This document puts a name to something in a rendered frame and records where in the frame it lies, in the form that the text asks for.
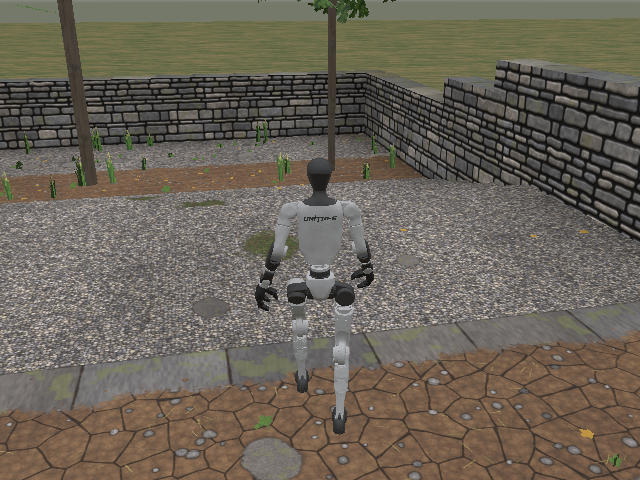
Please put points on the robot left hand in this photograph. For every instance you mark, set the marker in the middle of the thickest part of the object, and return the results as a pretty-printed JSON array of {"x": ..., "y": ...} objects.
[{"x": 260, "y": 296}]

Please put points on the robot right forearm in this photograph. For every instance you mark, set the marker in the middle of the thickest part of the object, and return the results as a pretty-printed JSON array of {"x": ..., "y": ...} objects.
[{"x": 365, "y": 260}]

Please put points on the right robot upper arm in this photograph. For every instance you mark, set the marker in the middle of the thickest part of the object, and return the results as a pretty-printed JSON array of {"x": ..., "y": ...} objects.
[{"x": 351, "y": 211}]

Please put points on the right robot foot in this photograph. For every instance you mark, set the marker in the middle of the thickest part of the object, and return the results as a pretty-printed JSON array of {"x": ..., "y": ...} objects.
[{"x": 338, "y": 424}]

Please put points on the robot left forearm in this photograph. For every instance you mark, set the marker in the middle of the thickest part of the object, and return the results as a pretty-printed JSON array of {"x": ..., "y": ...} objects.
[{"x": 269, "y": 269}]

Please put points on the left robot upper arm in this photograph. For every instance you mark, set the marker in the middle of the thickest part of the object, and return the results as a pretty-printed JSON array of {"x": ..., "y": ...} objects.
[{"x": 287, "y": 212}]

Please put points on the robot right hand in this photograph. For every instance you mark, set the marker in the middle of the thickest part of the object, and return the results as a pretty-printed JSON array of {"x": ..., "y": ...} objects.
[{"x": 359, "y": 273}]

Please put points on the left robot shin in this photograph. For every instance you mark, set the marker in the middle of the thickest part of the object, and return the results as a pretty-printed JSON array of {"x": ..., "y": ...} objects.
[{"x": 300, "y": 350}]

